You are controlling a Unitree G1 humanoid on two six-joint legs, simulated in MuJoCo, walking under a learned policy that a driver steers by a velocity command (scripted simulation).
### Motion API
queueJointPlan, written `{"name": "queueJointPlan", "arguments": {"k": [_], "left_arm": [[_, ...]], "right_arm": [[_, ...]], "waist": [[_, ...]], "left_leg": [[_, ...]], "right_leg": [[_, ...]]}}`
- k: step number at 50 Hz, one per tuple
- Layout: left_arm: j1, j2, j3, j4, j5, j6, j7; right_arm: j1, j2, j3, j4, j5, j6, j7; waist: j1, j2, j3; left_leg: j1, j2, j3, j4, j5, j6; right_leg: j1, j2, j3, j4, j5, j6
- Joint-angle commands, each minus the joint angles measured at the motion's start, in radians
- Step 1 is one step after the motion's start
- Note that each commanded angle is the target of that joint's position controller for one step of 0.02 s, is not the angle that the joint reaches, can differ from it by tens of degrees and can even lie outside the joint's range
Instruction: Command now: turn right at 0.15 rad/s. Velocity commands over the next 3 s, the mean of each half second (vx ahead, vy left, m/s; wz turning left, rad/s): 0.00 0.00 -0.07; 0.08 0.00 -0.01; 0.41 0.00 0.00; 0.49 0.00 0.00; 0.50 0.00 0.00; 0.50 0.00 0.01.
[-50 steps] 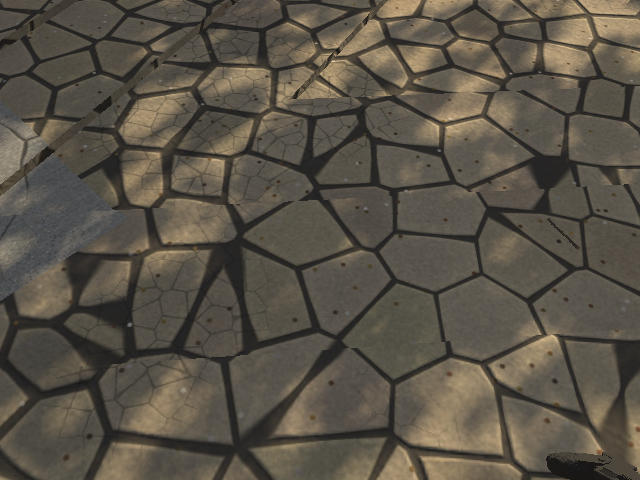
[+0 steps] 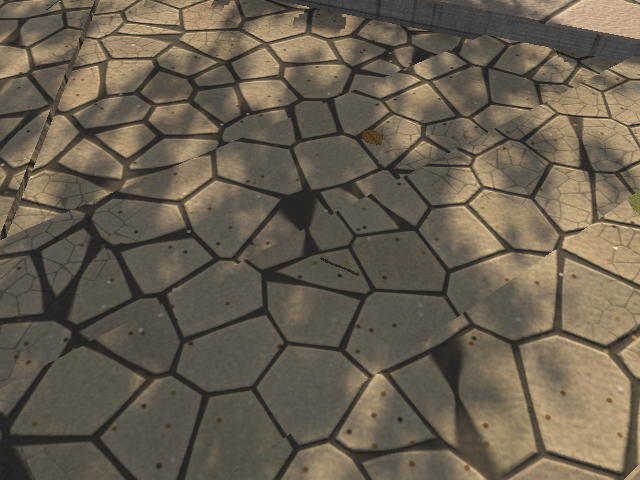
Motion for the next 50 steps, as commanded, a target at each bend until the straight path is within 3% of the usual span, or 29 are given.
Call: {"name": "queueJointPlan", "arguments": {"k": [1, 2, 3, 6, 8, 19, 39, 40, 42, 43, 45, 48, 50], "left_arm": [[0.008, 0.051, 0.022, -0.056, 0.007, -0.017, -0.005], [0.005, 0.084, 0.03, -0.06, 0.005, -0.013, -0.003], [0.012, 0.102, 0.038, -0.055, 0.0, -0.006, -0.002], [0.02, 0.066, 0.03, -0.037, -0.004, -0.007, -0.004], [0.016, 0.055, 0.028, -0.034, 0.001, -0.016, 0.0], [0.088, 0.039, 0.039, 0.01, -0.011, -0.03, 0.022], [0.183, 0.03, 0.055, 0.156, -0.024, -0.041, 0.047], [0.204, 0.021, 0.054, 0.174, -0.023, -0.039, 0.048], [0.236, 0.037, 0.06, 0.202, -0.03, -0.033, 0.056], [0.237, 0.05, 0.062, 0.206, -0.034, -0.036, 0.061], [0.216, 0.047, 0.059, 0.204, -0.043, -0.059, 0.063], [0.184, 0.014, 0.05, 0.211, -0.049, -0.1, 0.044], [0.203, 0.01, 0.049, 0.227, -0.052, -0.116, 0.031]], "right_arm": [[-0.077, -0.142, -0.027, -0.082, 0.022, -0.035, -0.002], [-0.022, -0.145, -0.031, -0.077, 0.017, -0.04, 0.003], [0.007, -0.144, -0.036, -0.072, 0.013, -0.041, 0.006], [-0.043, -0.089, -0.026, -0.091, 0.017, -0.026, 0.005], [-0.029, -0.082, -0.028, -0.091, 0.016, -0.018, 0.005], [-0.002, -0.078, -0.04, -0.066, 0.019, -0.033, 0.008], [0.072, -0.056, -0.045, 0.044, 0.023, -0.02, -0.01], [0.084, -0.05, -0.044, 0.057, 0.022, -0.015, -0.013], [0.074, -0.077, -0.047, 0.061, 0.03, 0.001, -0.027], [0.075, -0.095, -0.049, 0.059, 0.038, 0.003, -0.034], [0.108, -0.111, -0.049, 0.064, 0.05, -0.011, -0.039], [0.159, -0.132, -0.054, 0.082, 0.05, -0.04, -0.032], [0.148, -0.128, -0.051, 0.076, 0.054, -0.044, -0.027]], "waist": [[0.036, 0.15, -0.042], [0.003, 0.117, -0.069], [-0.012, 0.071, -0.093], [-0.008, 0.011, -0.056], [-0.016, -0.01, -0.031], [0.008, 0.043, -0.026], [0.01, 0.037, -0.002], [0.014, 0.045, -0.018], [0.026, 0.062, 0.027], [0.029, 0.062, 0.063], [0.02, 0.069, 0.117], [0.01, 0.12, 0.11], [0.026, 0.14, 0.105]], "left_leg": [[-0.027, 0.176, -0.196, -0.203, 0.148, 0.129], [-0.024, 0.137, -0.164, -0.189, 0.096, 0.103], [0.004, 0.099, -0.118, -0.184, 0.008, 0.072], [0.082, 0.057, -0.059, -0.146, -0.06, 0.023], [0.108, 0.057, -0.057, -0.145, -0.038, 0.018], [0.086, 0.076, -0.084, -0.195, -0.002, 0.041], [0.124, 0.074, -0.088, -0.219, 0.06, 0.059], [0.132, 0.068, -0.087, -0.228, -0.049, 0.06], [0.082, 0.066, -0.107, -0.233, -0.372, 0.076], [0.044, 0.077, -0.129, -0.231, -0.501, 0.093], [0.015, 0.131, -0.208, -0.253, -0.596, 0.135], [0.082, 0.23, -0.332, -0.329, -0.526, 0.197], [0.085, 0.24, -0.333, -0.345, -0.458, 0.203]], "right_leg": [[0.151, -0.04, -0.012, -0.148, 0.179, -0.028], [0.2, -0.071, 0.017, -0.145, 0.321, -0.041], [0.189, -0.089, 0.038, -0.141, 0.297, -0.065], [0.062, -0.107, 0.074, -0.24, 0.092, -0.075], [0.016, -0.104, 0.068, -0.258, 0.037, -0.065], [0.067, -0.096, 0.031, -0.201, 0.132, -0.045], [0.077, -0.1, 0.007, -0.213, 0.196, -0.022], [0.081, -0.093, -0.005, -0.218, 0.11, -0.024], [0.035, -0.068, -0.032, -0.216, -0.175, -0.043], [-0.005, -0.066, -0.034, -0.214, -0.269, -0.064], [-0.064, -0.087, -0.021, -0.2, -0.278, -0.095], [-0.103, -0.09, -0.059, -0.113, -0.123, -0.107], [-0.069, -0.09, -0.085, -0.11, -0.092, -0.124]]}}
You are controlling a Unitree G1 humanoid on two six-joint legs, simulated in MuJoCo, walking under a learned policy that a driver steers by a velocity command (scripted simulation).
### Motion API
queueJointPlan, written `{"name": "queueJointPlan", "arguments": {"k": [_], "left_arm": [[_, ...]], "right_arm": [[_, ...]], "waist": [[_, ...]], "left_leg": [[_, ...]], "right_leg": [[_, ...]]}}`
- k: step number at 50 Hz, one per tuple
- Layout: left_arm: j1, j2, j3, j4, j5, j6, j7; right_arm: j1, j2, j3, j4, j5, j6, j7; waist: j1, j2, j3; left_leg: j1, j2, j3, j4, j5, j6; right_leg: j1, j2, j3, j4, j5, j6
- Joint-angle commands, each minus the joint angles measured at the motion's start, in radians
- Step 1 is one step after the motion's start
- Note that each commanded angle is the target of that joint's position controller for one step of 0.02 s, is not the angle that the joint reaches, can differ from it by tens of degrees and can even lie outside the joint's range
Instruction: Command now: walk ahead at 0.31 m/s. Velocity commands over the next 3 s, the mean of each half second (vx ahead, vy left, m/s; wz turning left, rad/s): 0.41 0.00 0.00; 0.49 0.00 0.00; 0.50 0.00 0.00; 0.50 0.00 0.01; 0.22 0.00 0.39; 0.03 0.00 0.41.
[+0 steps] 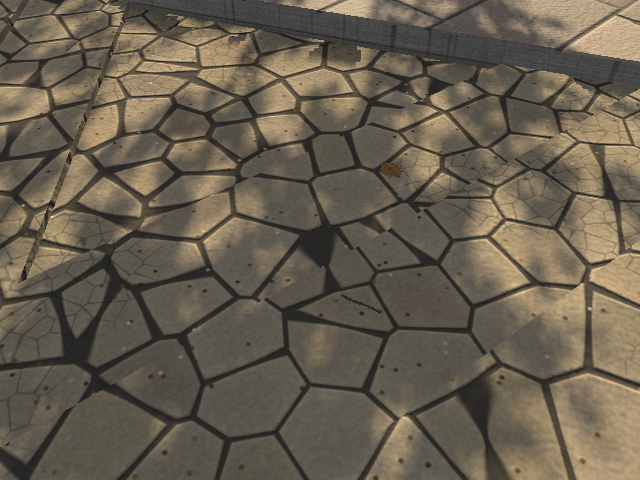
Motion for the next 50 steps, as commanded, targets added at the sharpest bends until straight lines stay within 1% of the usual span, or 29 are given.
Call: {"name": "queueJointPlan", "arguments": {"k": [1, 2, 3, 4, 5, 6, 7, 9, 10, 12, 14, 17, 19, 20, 21, 22, 23, 24, 25, 26, 28, 32, 38, 42, 45, 47, 48, 49, 50], "left_arm": [[-0.001, 0.052, 0.008, -0.038, -0.004, -0.044, -0.016], [0.052, 0.062, 0.012, -0.014, -0.004, -0.048, -0.017], [0.154, 0.099, 0.024, 0.029, -0.001, -0.05, -0.015], [0.308, 0.166, 0.047, 0.081, 0.005, -0.046, -0.01], [0.366, 0.193, 0.052, 0.084, 0.019, -0.042, -0.013], [0.317, 0.135, 0.027, 0.061, 0.031, -0.047, -0.015], [0.277, 0.096, 0.01, 0.045, 0.027, -0.052, -0.017], [0.169, 0.119, 0.0, 0.017, 0.002, -0.039, -0.015], [0.127, 0.148, 0.002, 0.009, 0.002, -0.029, -0.013], [0.051, 0.189, 0.01, -0.004, 0.011, -0.017, -0.012], [0.063, 0.204, 0.016, 0.011, 0.005, -0.025, -0.014], [0.072, 0.191, 0.014, 0.043, -0.005, -0.026, -0.019], [0.06, 0.203, 0.014, 0.044, 0.004, -0.015, -0.026], [0.052, 0.197, 0.008, 0.036, 0.012, -0.01, -0.029], [0.085, 0.124, -0.016, 0.011, 0.047, -0.012, -0.032], [0.26, -0.015, -0.054, 0.029, 0.022, -0.036, -0.036], [0.202, 0.064, -0.04, 0.018, -0.02, -0.057, -0.034], [0.059, 0.142, -0.025, -0.018, -0.029, -0.068, -0.03], [-0.007, 0.155, -0.02, -0.029, -0.013, -0.068, -0.021], [-0.016, 0.157, -0.013, -0.032, 0.009, -0.063, -0.016], [-0.006, 0.136, -0.009, -0.034, 0.015, -0.046, -0.021], [-0.143, 0.119, -0.016, -0.09, 0.029, -0.034, -0.025], [-0.4, 0.099, -0.044, -0.169, 0.021, -0.056, -0.064], [-0.474, 0.121, -0.049, -0.209, 0.014, -0.068, -0.089], [-0.471, 0.151, -0.047, -0.217, 0.013, -0.078, -0.107], [-0.297, 0.211, -0.02, -0.17, 0.016, -0.079, -0.102], [-0.148, 0.268, 0.0, -0.138, 0.036, -0.086, -0.103], [0.033, 0.288, 0.02, -0.09, 0.035, -0.07, -0.097], [0.033, 0.24, -0.004, -0.075, 0.018, -0.065, -0.096]], "right_arm": [[-0.035, -0.14, -0.026, -0.062, 0.01, -0.024, 0.003], [-0.078, -0.141, -0.025, -0.076, 0.016, -0.028, 0.004], [-0.151, -0.119, -0.019, -0.103, 0.017, -0.035, 0.004], [-0.237, -0.086, -0.011, -0.143, 0.011, -0.054, 0.005], [-0.296, -0.093, -0.012, -0.168, 0.003, -0.07, 0.005], [-0.264, -0.106, -0.019, -0.163, 0.019, -0.075, 0.013], [-0.253, -0.103, -0.016, -0.165, 0.034, -0.071, 0.022], [-0.286, -0.085, -0.004, -0.172, 0.014, -0.061, 0.038], [-0.297, -0.072, 0.001, -0.171, -0.003, -0.057, 0.048], [-0.278, -0.04, 0.014, -0.155, -0.006, -0.043, 0.069], [-0.293, -0.078, 0.007, -0.156, 0.004, -0.027, 0.065], [-0.311, -0.118, -0.002, -0.167, 0.005, -0.016, 0.046], [-0.157, -0.177, -0.033, -0.119, 0.005, -0.019, 0.044], [-0.008, -0.212, -0.053, -0.072, 0.01, -0.017, 0.043], [0.128, -0.305, -0.07, -0.04, -0.003, -0.01, 0.034], [0.142, -0.356, -0.06, -0.035, -0.021, -0.015, 0.054], [0.102, -0.28, -0.048, -0.036, -0.009, -0.021, 0.066], [0.012, -0.218, -0.033, -0.059, -0.006, -0.029, 0.07], [-0.081, -0.198, -0.024, -0.078, -0.018, -0.034, 0.069], [-0.122, -0.176, -0.017, -0.085, -0.031, -0.038, 0.068], [-0.115, -0.136, -0.006, -0.063, -0.033, -0.043, 0.058], [-0.037, -0.177, -0.011, -0.021, -0.023, -0.042, 0.032], [0.054, -0.195, -0.004, 0.023, -0.006, -0.031, 0.01], [0.117, -0.188, -0.003, 0.065, -0.005, -0.016, 0.006], [0.122, -0.205, -0.01, 0.063, -0.013, 0.001, 0.002], [0.101, -0.221, -0.011, 0.05, -0.026, 0.013, 0.01], [0.169, -0.137, 0.018, 0.035, -0.028, 0.009, 0.028], [0.161, -0.113, 0.037, 0.038, -0.016, -0.005, 0.032], [0.118, -0.133, 0.037, 0.018, -0.007, -0.025, 0.037]], "waist": [[0.018, 0.106, 0.164], [0.045, 0.094, 0.162], [0.091, 0.02, 0.138], [0.151, -0.129, 0.089], [0.185, -0.256, 0.097], [0.138, -0.219, 0.1], [0.105, -0.151, 0.112], [0.062, -0.038, 0.164], [0.054, -0.043, 0.159], [0.027, -0.089, 0.137], [0.025, -0.108, 0.148], [0.007, -0.101, 0.179], [-0.079, -0.078, 0.082], [-0.153, -0.046, -0.005], [-0.159, 0.19, -0.126], [-0.073, 0.399, -0.235], [-0.083, 0.247, -0.171], [-0.088, 0.126, -0.041], [-0.064, 0.057, 0.003], [-0.037, 0.08, 0.012], [-0.006, 0.116, 0.016], [-0.018, 0.049, 0.073], [-0.088, 0.036, 0.129], [-0.088, 0.03, 0.146], [-0.067, 0.041, 0.115], [0.025, 0.069, -0.014], [0.046, 0.007, -0.196], [0.129, -0.111, -0.332], [0.123, -0.209, -0.332]], "left_leg": [[-0.034, 0.235, -0.319, -0.264, -0.335, 0.202], [-0.087, 0.201, -0.26, -0.215, -0.208, 0.187], [-0.192, 0.126, -0.141, -0.087, -0.015, 0.153], [-0.374, -0.001, 0.036, 0.201, 0.206, 0.097], [-0.636, -0.043, 0.009, 0.404, -0.189, 0.092], [-0.748, 0.021, -0.106, 0.551, -0.426, 0.102], [-0.82, 0.077, -0.151, 0.595, -0.436, 0.119], [-0.792, 0.151, -0.104, 0.38, -0.318, 0.126], [-0.657, 0.141, -0.074, 0.285, -0.211, 0.112], [-0.323, 0.071, -0.015, 0.138, 0.045, 0.09], [-0.185, 0.041, 0.002, 0.1, 0.168, 0.081], [-0.194, 0.063, -0.024, 0.035, 0.127, 0.104], [-0.016, 0.03, 0.01, 0.038, 0.07, 0.143], [0.167, 0.042, 0.004, 0.054, 0.054, 0.165], [0.384, 0.243, -0.252, 0.053, 0.016, 0.201], [0.541, 0.399, -0.701, -0.113, -0.089, 0.355], [0.463, 0.408, -0.785, -0.219, -0.266, 0.351], [0.331, 0.366, -0.641, -0.225, -0.212, 0.312], [0.198, 0.326, -0.505, -0.221, -0.059, 0.285], [0.122, 0.293, -0.417, -0.223, 0.08, 0.278], [0.058, 0.232, -0.292, -0.263, 0.176, 0.266], [0.065, 0.256, -0.249, -0.327, 0.26, 0.308], [0.033, 0.175, -0.108, -0.378, 0.206, 0.252], [0.232, 0.238, -0.113, -0.289, 0.274, 0.253], [0.344, 0.257, -0.118, -0.162, 0.474, 0.238], [0.32, 0.217, -0.103, 0.076, 0.752, 0.221], [-0.007, 0.148, -0.081, 0.359, 0.647, 0.158], [-0.277, 0.019, -0.026, 0.693, 0.201, 0.102], [-0.416, -0.009, -0.113, 0.792, -0.392, 0.123]], "right_leg": [[-0.128, -0.015, -0.031, -0.067, 0.024, -0.06], [-0.037, -0.013, -0.025, -0.123, 0.046, -0.064], [0.119, -0.038, 0.038, -0.189, 0.064, -0.083], [0.35, -0.119, 0.2, -0.282, 0.131, -0.14], [0.511, -0.256, 0.43, -0.335, 0.339, -0.226], [0.544, -0.333, 0.491, -0.304, 0.394, -0.248], [0.548, -0.363, 0.484, -0.307, 0.379, -0.227], [0.438, -0.354, 0.378, -0.389, 0.302, -0.143], [0.33, -0.305, 0.307, -0.425, 0.262, -0.119], [0.081, -0.18, 0.12, -0.455, 0.199, -0.071], [-0.004, -0.176, 0.083, -0.49, 0.177, -0.061], [0.094, -0.204, 0.059, -0.426, 0.256, -0.028], [0.135, -0.177, 0.01, -0.201, 0.517, 0.005], [0.067, -0.138, -0.021, 0.005, 0.539, 0.034], [-0.125, -0.062, -0.07, 0.375, 0.154, 0.071], [-0.364, 0.078, 0.015, 0.67, -0.225, 0.095], [-0.469, 0.019, 0.068, 0.749, -0.159, 0.073], [-0.496, -0.033, 0.059, 0.725, -0.05, 0.044], [-0.443, -0.084, 0.053, 0.677, 0.06, 0.038], [-0.399, -0.114, 0.054, 0.626, 0.116, 0.039], [-0.324, -0.14, 0.047, 0.502, 0.177, 0.043], [-0.431, -0.144, 0.029, 0.299, 0.286, 0.071], [-0.317, -0.062, -0.044, -0.079, 0.595, 0.063], [-0.398, -0.064, -0.001, -0.139, 0.571, 0.028], [-0.364, -0.024, -0.038, -0.19, 0.448, -0.004], [-0.086, 0.04, -0.094, -0.19, 0.392, -0.046], [0.386, -0.099, 0.089, -0.109, 0.469, -0.158], [0.639, -0.256, 0.388, -0.21, 0.214, -0.257], [0.695, -0.31, 0.523, -0.273, 0.164, -0.249]]}}
Over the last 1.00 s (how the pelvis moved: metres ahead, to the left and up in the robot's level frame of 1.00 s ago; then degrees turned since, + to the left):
0.06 0.02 0.00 -1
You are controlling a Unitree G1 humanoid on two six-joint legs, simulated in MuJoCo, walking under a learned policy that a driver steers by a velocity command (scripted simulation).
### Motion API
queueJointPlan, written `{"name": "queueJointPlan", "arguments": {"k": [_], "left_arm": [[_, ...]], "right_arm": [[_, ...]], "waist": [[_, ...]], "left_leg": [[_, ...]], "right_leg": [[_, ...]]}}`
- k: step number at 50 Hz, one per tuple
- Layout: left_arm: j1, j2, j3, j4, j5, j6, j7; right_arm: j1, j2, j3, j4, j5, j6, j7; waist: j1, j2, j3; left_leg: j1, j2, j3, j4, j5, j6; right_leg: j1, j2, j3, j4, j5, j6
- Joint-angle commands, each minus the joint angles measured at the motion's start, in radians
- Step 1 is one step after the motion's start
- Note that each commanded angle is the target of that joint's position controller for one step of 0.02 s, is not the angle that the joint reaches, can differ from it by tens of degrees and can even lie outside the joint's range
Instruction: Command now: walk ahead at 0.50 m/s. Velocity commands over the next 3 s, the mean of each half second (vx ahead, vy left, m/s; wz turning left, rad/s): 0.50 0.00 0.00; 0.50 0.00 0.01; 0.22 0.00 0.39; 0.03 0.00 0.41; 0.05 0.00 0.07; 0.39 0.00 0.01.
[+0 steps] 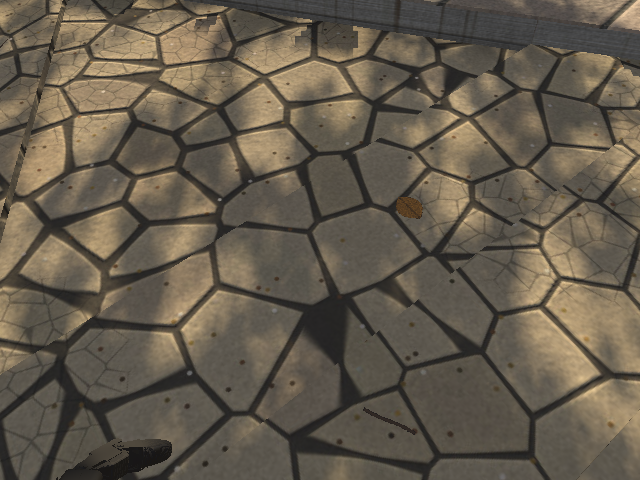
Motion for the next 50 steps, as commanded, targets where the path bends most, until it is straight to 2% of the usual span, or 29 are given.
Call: {"name": "queueJointPlan", "arguments": {"k": [1, 2, 3, 4, 7, 9, 11, 13, 16, 18, 20, 21, 22, 23, 24, 25, 26, 27, 28, 29, 30, 34, 37, 40, 45, 46, 48, 49, 50], "left_arm": [[0.358, 0.181, 0.053, 0.053, -0.015, 0.013, 0.012], [0.283, 0.157, 0.045, 0.042, -0.009, 0.017, 0.017], [0.224, 0.138, 0.038, 0.036, 0.002, 0.018, 0.016], [0.193, 0.117, 0.031, 0.029, 0.01, 0.015, 0.015], [0.192, 0.142, 0.038, 0.052, 0.001, 0.009, 0.019], [0.201, 0.175, 0.049, 0.068, 0.001, 0.01, 0.035], [0.206, 0.186, 0.053, 0.081, -0.002, 0.011, 0.048], [0.237, 0.19, 0.054, 0.106, -0.013, 0.008, 0.055], [0.268, 0.193, 0.056, 0.139, -0.021, 0.011, 0.065], [0.288, 0.201, 0.06, 0.15, -0.013, 0.021, 0.069], [0.288, 0.204, 0.061, 0.153, -0.008, 0.034, 0.068], [0.28, 0.193, 0.057, 0.152, -0.006, 0.04, 0.064], [0.277, 0.147, 0.043, 0.146, 0.006, 0.04, 0.059], [0.354, 0.068, 0.019, 0.132, 0.03, 0.032, 0.051], [0.505, 0.062, 0.008, 0.152, 0.017, 0.015, 0.047], [0.445, 0.12, 0.021, 0.128, -0.032, 0.008, 0.05], [0.301, 0.185, 0.036, 0.098, -0.04, 0.018, 0.065], [0.28, 0.173, 0.036, 0.079, -0.042, 0.028, 0.075], [0.275, 0.179, 0.037, 0.081, -0.022, 0.042, 0.078], [0.276, 0.175, 0.04, 0.083, -0.007, 0.051, 0.073], [0.272, 0.154, 0.039, 0.088, -0.007, 0.059, 0.072], [0.16, 0.119, 0.033, 0.052, 0.004, 0.057, 0.066], [0.078, 0.093, 0.026, 0.028, 0.003, 0.048, 0.056], [-0.017, 0.078, 0.016, 0.001, -0.006, 0.041, 0.044], [-0.11, 0.102, 0.012, -0.037, -0.014, 0.025, 0.015], [-0.112, 0.107, 0.013, -0.044, -0.017, 0.02, 0.008], [-0.06, 0.137, 0.022, -0.031, -0.013, 0.014, 0.001], [0.02, 0.162, 0.035, -0.008, -0.008, 0.012, 0.003], [0.181, 0.201, 0.056, 0.042, -0.003, 0.01, 0.009]], "right_arm": [[-0.058, -0.146, -0.011, -0.119, 0.029, -0.05, 0.01], [-0.139, -0.156, -0.017, -0.139, 0.03, -0.058, 0.005], [-0.157, -0.136, -0.019, -0.143, 0.025, -0.058, 0.001], [-0.142, -0.111, -0.021, -0.137, 0.018, -0.05, -0.003], [-0.125, -0.049, -0.015, -0.141, 0.004, -0.029, 0.002], [-0.186, -0.052, -0.014, -0.159, -0.004, -0.03, 0.006], [-0.239, -0.056, -0.011, -0.166, -0.007, -0.035, 0.017], [-0.294, -0.069, -0.011, -0.177, -0.001, -0.037, 0.026], [-0.365, -0.094, -0.012, -0.2, 0.006, -0.036, 0.038], [-0.378, -0.108, -0.012, -0.202, 0.009, -0.037, 0.046], [-0.336, -0.117, -0.016, -0.184, 0.011, -0.037, 0.049], [-0.269, -0.132, -0.026, -0.156, 0.007, -0.038, 0.049], [-0.1, -0.164, -0.047, -0.091, -0.003, -0.037, 0.046], [-0.022, -0.231, -0.054, -0.068, -0.021, -0.037, 0.047], [-0.025, -0.247, -0.046, -0.095, -0.011, -0.035, 0.048], [0.009, -0.251, -0.062, -0.065, 0.006, -0.037, 0.05], [-0.06, -0.176, -0.04, -0.091, 0.004, -0.047, 0.054], [-0.127, -0.194, -0.042, -0.1, -0.005, -0.05, 0.048], [-0.181, -0.16, -0.031, -0.117, -0.012, -0.053, 0.044], [-0.195, -0.132, -0.026, -0.116, -0.015, -0.054, 0.039], [-0.195, -0.13, -0.026, -0.112, -0.019, -0.056, 0.032], [-0.111, -0.154, -0.036, -0.08, -0.007, -0.056, 0.006], [-0.077, -0.141, -0.032, -0.059, 0.003, -0.047, -0.006], [-0.033, -0.144, -0.031, -0.033, 0.006, -0.04, -0.01], [0.016, -0.15, -0.038, 0.002, 0.003, -0.019, -0.009], [0.023, -0.149, -0.041, 0.012, 0.007, -0.015, -0.015], [-0.007, -0.167, -0.048, 0.002, 0.006, -0.008, -0.018], [-0.022, -0.171, -0.05, -0.004, 0.006, -0.004, -0.015], [-0.04, -0.153, -0.042, -0.017, 0.003, -0.002, -0.011]], "waist": [[0.194, -0.193, -0.288], [0.174, -0.111, -0.169], [0.133, -0.055, -0.089], [0.1, -0.061, -0.067], [0.055, -0.094, -0.035], [0.059, -0.1, -0.021], [0.07, -0.107, -0.024], [0.085, -0.105, -0.019], [0.09, -0.085, 0.02], [0.09, -0.07, 0.027], [0.062, -0.051, 0.02], [0.028, -0.023, -0.011], [-0.038, 0.042, -0.111], [0.002, 0.265, -0.18], [0.051, 0.308, -0.251], [0.022, 0.25, -0.261], [0.006, 0.059, -0.15], [0.038, 0.108, -0.134], [0.057, 0.075, -0.099], [0.07, 0.083, -0.092], [0.078, 0.066, -0.093], [0.043, 0.007, -0.072], [0.023, 0.008, -0.051], [-0.007, 0.022, -0.02], [-0.018, 0.02, 0.022], [-0.006, 0.031, 0.025], [0.033, 0.044, -0.008], [0.078, 0.048, -0.059], [0.155, 0.025, -0.15]], "left_leg": [[-0.603, 0.049, -0.08, 0.496, -0.057, 0.018], [-0.625, 0.086, -0.057, 0.438, 0.002, 0.019], [-0.594, 0.113, -0.039, 0.365, 0.049, 0.013], [-0.544, 0.129, -0.029, 0.306, 0.076, 0.004], [-0.476, 0.154, -0.017, 0.156, 0.193, -0.024], [-0.461, 0.145, 0.001, -0.002, 0.359, -0.031], [-0.389, 0.117, 0.02, -0.154, 0.553, -0.029], [-0.354, 0.112, 0.007, -0.219, 0.664, -0.029], [-0.408, 0.136, -0.034, -0.278, 0.665, -0.009], [-0.431, 0.147, -0.044, -0.28, 0.601, -0.001], [-0.377, 0.145, -0.023, -0.298, 0.524, 0.006], [-0.277, 0.129, 0.005, -0.312, 0.494, 0.015], [-0.066, 0.118, 0.017, -0.321, 0.531, 0.022], [0.173, 0.272, -0.184, -0.266, 0.713, 0.086], [0.314, 0.352, -0.404, -0.262, 0.71, 0.185], [0.308, 0.401, -0.556, -0.399, 0.338, 0.235], [0.189, 0.346, -0.494, -0.469, 0.23, 0.174], [0.11, 0.379, -0.503, -0.479, 0.248, 0.197], [0.007, 0.346, -0.446, -0.497, 0.338, 0.197], [-0.044, 0.31, -0.378, -0.516, 0.357, 0.182], [-0.074, 0.283, -0.333, -0.543, 0.348, 0.164], [-0.006, 0.272, -0.222, -0.592, 0.558, 0.165], [0.016, 0.22, -0.113, -0.609, 0.636, 0.13], [0.002, 0.188, -0.053, -0.628, 0.597, 0.117], [0.134, 0.262, -0.066, -0.562, 0.635, 0.14], [0.196, 0.28, -0.074, -0.528, 0.649, 0.128], [0.21, 0.284, -0.068, -0.447, 0.827, 0.112], [0.171, 0.263, -0.067, -0.35, 0.959, 0.105], [0.08, 0.207, -0.047, -0.174, 0.968, 0.085]], "right_leg": [[0.789, -0.345, 0.554, -0.203, -0.167, -0.179], [0.648, -0.316, 0.477, -0.24, -0.108, -0.152], [0.511, -0.285, 0.405, -0.28, -0.032, -0.133], [0.428, -0.26, 0.358, -0.315, -0.007, -0.125], [0.29, -0.243, 0.276, -0.396, 0.001, -0.139], [0.26, -0.215, 0.202, -0.409, 0.015, -0.128], [0.224, -0.182, 0.132, -0.398, 0.019, -0.106], [0.229, -0.199, 0.121, -0.388, -0.023, -0.096], [0.306, -0.24, 0.114, -0.322, -0.092, -0.071], [0.356, -0.269, 0.114, -0.256, -0.108, -0.06], [0.366, -0.276, 0.105, -0.169, -0.096, -0.047], [0.343, -0.242, 0.081, -0.058, -0.052, -0.037], [0.28, -0.149, 0.025, 0.187, -0.06, -0.013], [0.02, -0.03, -0.008, 0.566, -0.461, 0.017], [-0.157, 0.003, 0.119, 0.713, -0.557, 0.033], [-0.278, -0.027, 0.143, 0.765, -0.499, 0.048], [-0.292, -0.082, 0.122, 0.73, -0.407, 0.046], [-0.3, -0.115, 0.119, 0.737, -0.329, 0.063], [-0.25, -0.154, 0.127, 0.695, -0.276, 0.081], [-0.203, -0.171, 0.136, 0.633, -0.24, 0.086], [-0.162, -0.182, 0.134, 0.584, -0.221, 0.085], [-0.233, -0.182, 0.115, 0.374, -0.077, 0.099], [-0.216, -0.157, 0.084, 0.192, 0.075, 0.1], [-0.142, -0.118, 0.044, 0.05, 0.176, 0.098], [-0.174, -0.102, 0.043, 0.0, 0.105, 0.064], [-0.2, -0.119, 0.081, -0.031, 0.111, 0.049], [-0.096, -0.081, 0.043, -0.053, 0.024, 0.025], [0.056, -0.05, 0.018, -0.057, 0.004, 0.007], [0.289, -0.051, 0.019, -0.064, 0.056, -0.026]]}}
Over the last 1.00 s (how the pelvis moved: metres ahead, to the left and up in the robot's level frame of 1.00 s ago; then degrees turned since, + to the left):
0.50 0.06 -0.04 2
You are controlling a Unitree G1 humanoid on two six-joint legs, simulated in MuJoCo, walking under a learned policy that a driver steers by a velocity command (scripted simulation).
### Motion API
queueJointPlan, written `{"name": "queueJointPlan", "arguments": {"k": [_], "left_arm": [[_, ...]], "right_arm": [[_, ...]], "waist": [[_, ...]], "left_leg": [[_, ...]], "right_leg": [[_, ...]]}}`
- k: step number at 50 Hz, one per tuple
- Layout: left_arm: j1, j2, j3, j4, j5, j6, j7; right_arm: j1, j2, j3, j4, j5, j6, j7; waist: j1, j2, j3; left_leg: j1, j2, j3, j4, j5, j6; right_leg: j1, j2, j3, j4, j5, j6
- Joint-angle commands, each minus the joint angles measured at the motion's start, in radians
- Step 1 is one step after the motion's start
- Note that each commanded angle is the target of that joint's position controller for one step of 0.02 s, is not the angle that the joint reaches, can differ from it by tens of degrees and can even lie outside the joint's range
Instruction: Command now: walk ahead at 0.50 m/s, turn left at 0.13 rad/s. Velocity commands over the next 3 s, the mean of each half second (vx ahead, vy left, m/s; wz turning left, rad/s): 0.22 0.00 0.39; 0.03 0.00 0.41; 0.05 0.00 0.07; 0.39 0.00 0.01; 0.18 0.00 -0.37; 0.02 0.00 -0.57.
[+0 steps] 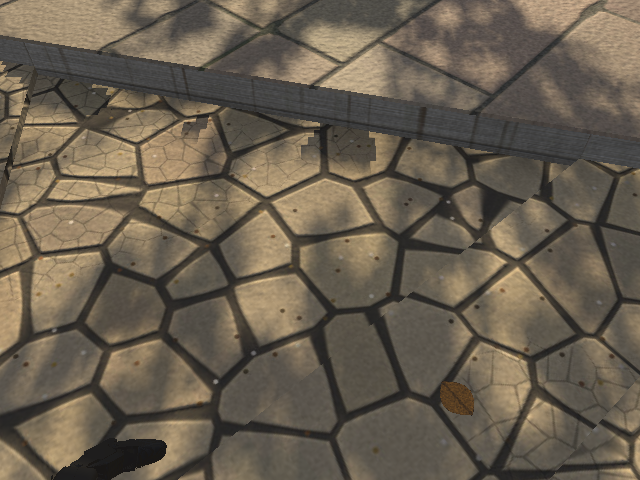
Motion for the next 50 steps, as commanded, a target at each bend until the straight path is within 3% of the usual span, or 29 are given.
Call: {"name": "queueJointPlan", "arguments": {"k": [1, 2, 3, 4, 5, 7, 9, 12, 15, 19, 21, 22, 23, 24, 25, 26, 27, 28, 31, 35, 41, 43, 44, 45, 46, 47, 48, 49, 50], "left_arm": [[0.339, 0.26, 0.084, 0.039, 0.021, -0.017, 0.007], [0.424, 0.231, 0.083, 0.065, 0.012, -0.001, 0.011], [0.381, 0.177, 0.057, 0.057, 0.011, 0.002, 0.014], [0.285, 0.156, 0.047, 0.034, 0.021, 0.003, 0.019], [0.217, 0.123, 0.038, 0.032, 0.027, -0.003, 0.015], [0.13, 0.096, 0.033, 0.03, 0.036, -0.013, 0.014], [0.084, 0.106, 0.038, 0.029, 0.043, -0.021, 0.02], [0.059, 0.117, 0.042, 0.04, 0.039, -0.009, 0.055], [0.085, 0.119, 0.039, 0.056, 0.03, 0.013, 0.086], [0.098, 0.123, 0.042, 0.058, 0.005, 0.042, 0.108], [0.089, 0.1, 0.04, 0.062, -0.009, 0.058, 0.109], [0.123, 0.064, 0.033, 0.072, 0.0, 0.064, 0.104], [0.16, 0.05, 0.032, 0.054, 0.033, 0.072, 0.096], [0.262, 0.043, 0.028, 0.051, 0.038, 0.077, 0.083], [0.258, 0.092, 0.033, 0.04, 0.016, 0.082, 0.078], [0.214, 0.125, 0.042, 0.005, -0.011, 0.091, 0.084], [0.164, 0.15, 0.051, 0.006, -0.011, 0.105, 0.097], [0.138, 0.17, 0.061, 0.004, -0.002, 0.119, 0.106], [0.144, 0.13, 0.064, 0.009, 0.027, 0.129, 0.109], [0.128, 0.073, 0.044, 0.005, 0.02, 0.117, 0.106], [0.204, 0.105, 0.043, 0.032, 0.008, 0.106, 0.082], [0.255, 0.117, 0.052, 0.058, 0.025, 0.096, 0.067], [0.272, 0.096, 0.05, 0.059, 0.043, 0.091, 0.06], [0.319, 0.098, 0.05, 0.059, 0.054, 0.088, 0.057], [0.376, 0.149, 0.053, 0.055, 0.07, 0.084, 0.057], [0.304, 0.229, 0.061, 0.024, 0.081, 0.083, 0.057], [0.224, 0.239, 0.066, -0.005, 0.087, 0.077, 0.067], [0.165, 0.197, 0.059, -0.02, 0.065, 0.074, 0.076], [0.127, 0.158, 0.047, -0.029, 0.045, 0.075, 0.08]], "right_arm": [[0.049, -0.051, 0.007, -0.072, -0.003, -0.013, 0.014], [0.066, -0.006, 0.026, -0.059, -0.002, -0.026, 0.013], [-0.013, -0.119, -0.003, -0.086, 0.02, -0.039, 0.011], [-0.082, -0.152, -0.017, -0.113, 0.04, -0.041, 0.001], [-0.104, -0.125, -0.017, -0.115, 0.036, -0.033, -0.007], [-0.067, -0.07, -0.021, -0.111, 0.021, 0.005, -0.017], [-0.039, -0.039, -0.026, -0.122, 0.012, 0.034, -0.015], [-0.075, -0.021, -0.025, -0.164, 0.003, 0.038, -0.004], [-0.134, -0.026, -0.026, -0.201, -0.003, 0.029, 0.025], [-0.159, -0.064, -0.037, -0.242, -0.006, 0.034, 0.071], [-0.087, -0.067, -0.046, -0.222, -0.009, 0.028, 0.072], [-0.012, -0.095, -0.062, -0.196, -0.013, 0.02, 0.06], [0.019, -0.191, -0.084, -0.196, -0.03, 0.008, 0.043], [-0.028, -0.213, -0.068, -0.242, -0.06, -0.001, 0.035], [-0.034, -0.214, -0.071, -0.269, -0.05, 0.0, 0.041], [-0.109, -0.242, -0.084, -0.3, -0.038, 0.009, 0.036], [-0.182, -0.199, -0.074, -0.325, -0.015, 0.021, 0.023], [-0.229, -0.167, -0.061, -0.341, -0.013, 0.032, 0.004], [-0.23, -0.144, -0.055, -0.362, -0.035, 0.046, -0.028], [-0.193, -0.154, -0.066, -0.37, -0.012, 0.063, -0.051], [-0.213, -0.138, -0.059, -0.389, -0.022, 0.096, -0.046], [-0.242, -0.13, -0.057, -0.401, -0.01, 0.102, -0.048], [-0.227, -0.135, -0.057, -0.392, -0.019, 0.101, -0.044], [-0.221, -0.116, -0.053, -0.385, -0.023, 0.099, -0.041], [-0.207, -0.05, -0.04, -0.377, -0.027, 0.097, -0.042], [-0.209, -0.075, -0.054, -0.411, -0.017, 0.081, -0.041], [-0.234, -0.112, -0.064, -0.409, -0.009, 0.072, -0.041], [-0.224, -0.146, -0.076, -0.384, -0.008, 0.074, -0.041], [-0.189, -0.127, -0.075, -0.35, -0.015, 0.082, -0.043]], "waist": [[0.171, -0.06, -0.286], [0.205, -0.216, -0.413], [0.213, -0.162, -0.317], [0.18, -0.103, -0.192], [0.143, -0.037, -0.106], [0.073, -0.065, -0.064], [0.039, -0.082, -0.046], [0.03, -0.088, -0.04], [0.058, -0.084, -0.065], [0.056, -0.049, -0.031], [0.014, 0.008, -0.034], [-0.004, 0.077, -0.052], [0.021, 0.344, -0.017], [0.103, 0.36, -0.109], [0.069, 0.265, -0.244], [0.087, 0.221, -0.272], [0.088, 0.102, -0.209], [0.098, 0.097, -0.165], [0.097, 0.138, -0.16], [0.066, 0.114, -0.176], [0.058, 0.2, -0.137], [0.088, 0.127, -0.106], [0.095, 0.118, -0.091], [0.119, 0.083, -0.07], [0.122, -0.07, -0.075], [0.083, -0.214, -0.022], [0.076, -0.233, 0.017], [0.061, -0.18, 0.032], [0.044, -0.146, 0.023]], "left_leg": [[-0.445, 0.116, -0.042, 0.598, 0.716, 0.032], [-0.659, -0.001, -0.034, 0.893, -0.012, -0.005], [-0.74, 0.027, -0.129, 0.976, -0.137, 0.009], [-0.749, 0.07, -0.122, 0.973, -0.1, 0.006], [-0.731, 0.098, -0.108, 0.899, -0.061, -0.008], [-0.615, 0.149, -0.087, 0.79, 0.006, -0.023], [-0.549, 0.144, -0.071, 0.746, 0.123, -0.039], [-0.523, 0.135, -0.032, 0.521, 0.365, -0.045], [-0.493, 0.127, -0.013, 0.361, 0.537, -0.044], [-0.483, 0.131, -0.014, 0.241, 0.531, -0.036], [-0.371, 0.084, 0.047, 0.161, 0.572, -0.008], [-0.268, 0.068, 0.038, 0.138, 0.659, 0.026], [-0.168, 0.191, -0.129, 0.151, 1.291, 0.102], [-0.039, 0.332, -0.388, 0.2, 1.419, 0.243], [-0.018, 0.367, -0.439, 0.156, 1.285, 0.302], [-0.06, 0.38, -0.52, 0.089, 0.845, 0.316], [-0.149, 0.361, -0.522, 0.03, 0.521, 0.272], [-0.267, 0.336, -0.498, 0.0, 0.345, 0.242], [-0.38, 0.246, -0.415, -0.007, 0.332, 0.201], [-0.313, 0.195, -0.404, 0.011, 0.261, 0.173], [-0.391, 0.186, -0.43, -0.017, 0.106, 0.149], [-0.465, 0.151, -0.364, -0.017, 0.014, 0.097], [-0.528, 0.119, -0.343, 0.016, -0.062, 0.073], [-0.584, 0.075, -0.306, 0.097, -0.094, 0.044], [-0.644, -0.044, -0.184, 0.367, -0.116, -0.014], [-0.679, -0.102, -0.169, 0.513, -0.17, -0.048], [-0.679, -0.059, -0.219, 0.649, -0.124, -0.05], [-0.677, -0.046, -0.22, 0.717, -0.055, -0.056], [-0.648, -0.038, -0.195, 0.748, 0.004, -0.074]], "right_leg": [[0.748, -0.198, 0.266, 0.013, 0.003, -0.181], [0.925, -0.358, 0.541, -0.078, -0.044, -0.258], [0.832, -0.368, 0.526, -0.126, 0.049, -0.227], [0.688, -0.348, 0.39, -0.129, 0.232, -0.195], [0.555, -0.307, 0.273, -0.147, 0.373, -0.174], [0.377, -0.262, 0.152, -0.219, 0.346, -0.15], [0.264, -0.247, 0.058, -0.272, 0.358, -0.167], [0.235, -0.197, -0.101, -0.272, 0.332, -0.149], [0.29, -0.199, -0.162, -0.232, 0.271, -0.145], [0.323, -0.251, -0.175, -0.09, 0.062, -0.104], [0.255, -0.224, -0.206, 0.089, -0.054, -0.054], [0.194, -0.165, -0.222, 0.264, -0.149, -0.021], [-0.006, -0.023, -0.252, 0.601, -0.556, 0.043], [-0.183, 0.057, -0.087, 0.845, -0.722, 0.092], [-0.193, 0.048, 0.027, 0.934, -0.689, 0.088], [-0.234, 0.033, 0.08, 0.93, -0.593, 0.071], [-0.262, -0.001, 0.094, 0.9, -0.503, 0.07], [-0.217, -0.023, 0.117, 0.82, -0.417, 0.073], [-0.109, 0.012, 0.098, 0.724, -0.353, 0.092], [-0.096, 0.031, 0.105, 0.468, -0.31, 0.129], [0.118, 0.042, 0.043, 0.2, -0.302, 0.116], [0.205, 0.054, 0.007, 0.084, -0.216, 0.074], [0.282, 0.046, -0.003, 0.061, -0.216, 0.058], [0.327, -0.028, 0.066, -0.021, -0.222, 0.037], [0.356, -0.219, 0.31, -0.165, -0.277, -0.017], [0.207, -0.361, 0.548, -0.261, -0.266, -0.161], [0.136, -0.365, 0.586, -0.298, -0.405, -0.2], [0.131, -0.304, 0.485, -0.288, -0.45, -0.159], [0.141, -0.239, 0.389, -0.27, -0.415, -0.113]]}}
Over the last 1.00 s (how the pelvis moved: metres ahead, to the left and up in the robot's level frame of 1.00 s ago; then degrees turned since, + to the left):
0.55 0.05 -0.03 -1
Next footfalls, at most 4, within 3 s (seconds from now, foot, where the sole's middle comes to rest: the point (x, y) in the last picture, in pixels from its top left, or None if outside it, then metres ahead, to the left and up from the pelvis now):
0.44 left None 0.29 0.12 -0.80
0.92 right None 0.33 -0.11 -0.80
1.20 left None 0.19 0.10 -0.80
2.02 left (185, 465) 0.53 0.28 -0.80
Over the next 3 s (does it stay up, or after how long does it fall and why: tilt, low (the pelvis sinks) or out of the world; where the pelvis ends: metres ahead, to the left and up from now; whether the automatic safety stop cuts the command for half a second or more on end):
stays up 0.63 0.22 -0.05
